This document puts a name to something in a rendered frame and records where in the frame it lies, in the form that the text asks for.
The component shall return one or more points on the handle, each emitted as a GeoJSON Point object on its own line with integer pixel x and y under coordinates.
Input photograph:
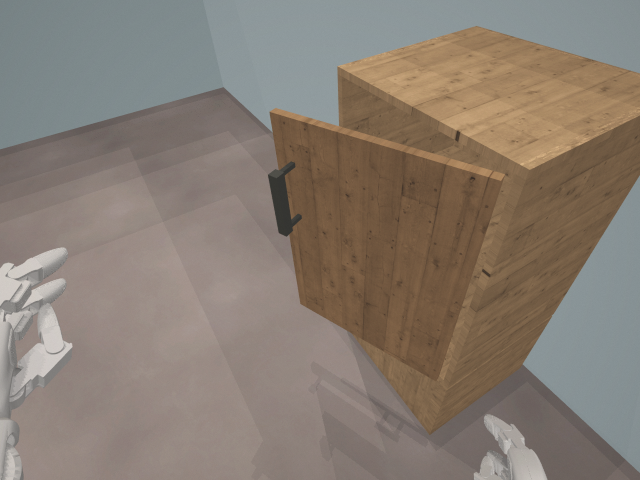
{"type": "Point", "coordinates": [280, 200]}

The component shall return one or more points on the cupboard door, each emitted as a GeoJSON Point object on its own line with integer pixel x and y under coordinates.
{"type": "Point", "coordinates": [389, 236]}

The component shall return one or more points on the left robot hand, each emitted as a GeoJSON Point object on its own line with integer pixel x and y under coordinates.
{"type": "Point", "coordinates": [18, 305]}

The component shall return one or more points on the robot left forearm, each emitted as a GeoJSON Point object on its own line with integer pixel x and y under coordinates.
{"type": "Point", "coordinates": [10, 461]}

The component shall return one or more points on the right robot hand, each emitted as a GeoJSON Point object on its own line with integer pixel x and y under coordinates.
{"type": "Point", "coordinates": [521, 463]}

